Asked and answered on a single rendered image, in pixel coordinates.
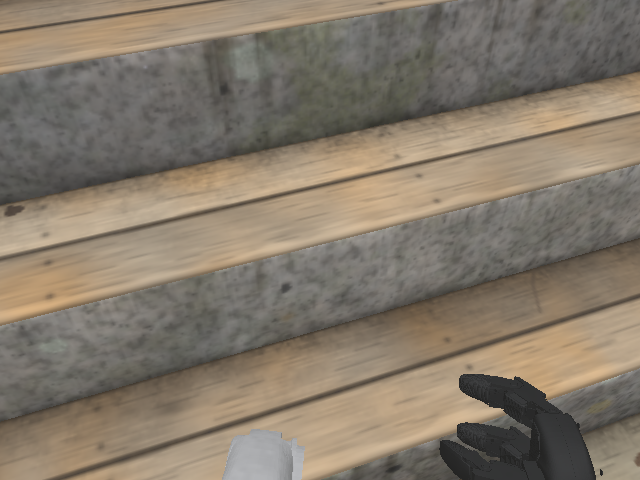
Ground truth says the robot right hand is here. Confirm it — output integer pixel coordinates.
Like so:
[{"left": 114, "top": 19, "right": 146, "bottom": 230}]
[{"left": 439, "top": 374, "right": 603, "bottom": 480}]

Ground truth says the robot left thigh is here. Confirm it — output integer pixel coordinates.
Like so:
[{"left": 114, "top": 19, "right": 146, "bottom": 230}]
[{"left": 222, "top": 429, "right": 305, "bottom": 480}]

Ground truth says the left robot shin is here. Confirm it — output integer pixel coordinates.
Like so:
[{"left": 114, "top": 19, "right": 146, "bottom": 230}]
[{"left": 225, "top": 435, "right": 245, "bottom": 468}]

